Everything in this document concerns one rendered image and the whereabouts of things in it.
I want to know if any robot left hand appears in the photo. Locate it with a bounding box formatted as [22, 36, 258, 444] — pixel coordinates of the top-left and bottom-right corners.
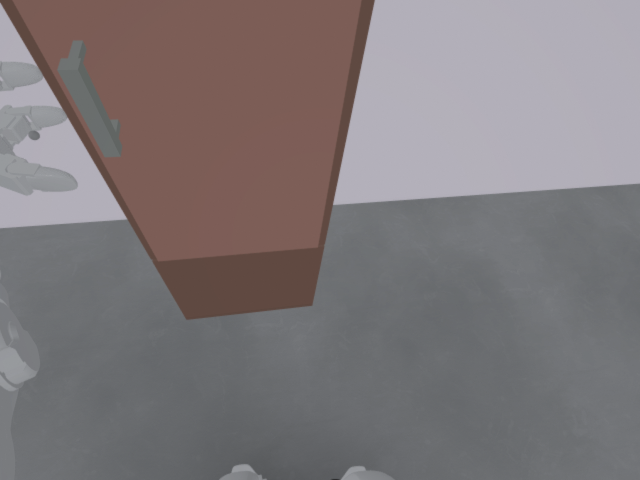
[0, 61, 78, 196]

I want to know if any handle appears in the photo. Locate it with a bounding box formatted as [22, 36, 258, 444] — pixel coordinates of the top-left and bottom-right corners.
[57, 41, 122, 157]

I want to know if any left robot shin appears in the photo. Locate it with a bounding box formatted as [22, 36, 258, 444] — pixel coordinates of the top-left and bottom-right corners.
[231, 464, 256, 473]

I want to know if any cupboard door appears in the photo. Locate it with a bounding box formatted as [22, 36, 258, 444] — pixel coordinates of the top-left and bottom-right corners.
[12, 0, 362, 261]

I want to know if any left robot upper arm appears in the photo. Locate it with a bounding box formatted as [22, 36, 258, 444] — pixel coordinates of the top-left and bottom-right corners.
[0, 302, 40, 480]

